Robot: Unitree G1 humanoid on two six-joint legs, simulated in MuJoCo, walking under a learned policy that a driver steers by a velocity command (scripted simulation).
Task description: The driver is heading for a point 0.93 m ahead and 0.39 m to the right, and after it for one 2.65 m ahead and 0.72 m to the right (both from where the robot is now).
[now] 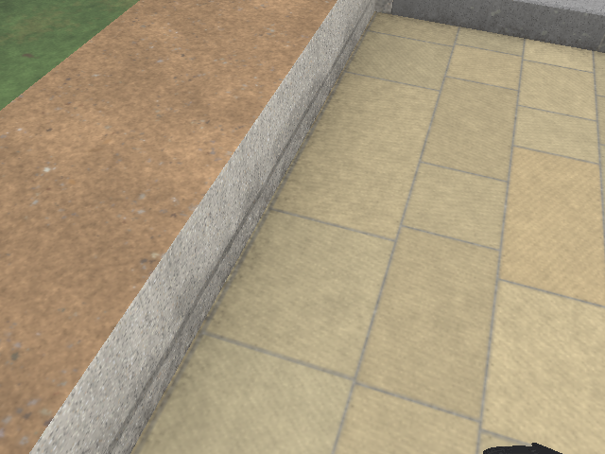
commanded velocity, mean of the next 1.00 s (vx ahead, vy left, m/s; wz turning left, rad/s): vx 0.47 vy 0.00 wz -0.56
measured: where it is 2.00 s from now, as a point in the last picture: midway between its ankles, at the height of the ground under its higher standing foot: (494, 368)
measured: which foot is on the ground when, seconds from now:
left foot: up 0.00-0.00, down 0.02-0.60, up 0.62-1.00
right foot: down 0.00-0.02, up 0.04-0.54, down 0.56-1.00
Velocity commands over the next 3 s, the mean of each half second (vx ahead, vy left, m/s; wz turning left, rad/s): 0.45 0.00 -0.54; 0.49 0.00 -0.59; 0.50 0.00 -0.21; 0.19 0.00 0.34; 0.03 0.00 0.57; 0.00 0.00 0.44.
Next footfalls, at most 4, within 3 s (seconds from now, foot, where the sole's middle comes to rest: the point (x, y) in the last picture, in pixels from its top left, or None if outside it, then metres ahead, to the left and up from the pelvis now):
0.02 left None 0.10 0.12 -0.76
0.56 right None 0.41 -0.17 -0.76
1.02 left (396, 382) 0.76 -0.14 -0.76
1.50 right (534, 405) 0.74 -0.46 -0.76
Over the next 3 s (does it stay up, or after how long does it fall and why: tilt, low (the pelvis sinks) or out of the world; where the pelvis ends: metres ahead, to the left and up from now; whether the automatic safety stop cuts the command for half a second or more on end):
stays up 0.83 -0.36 0.02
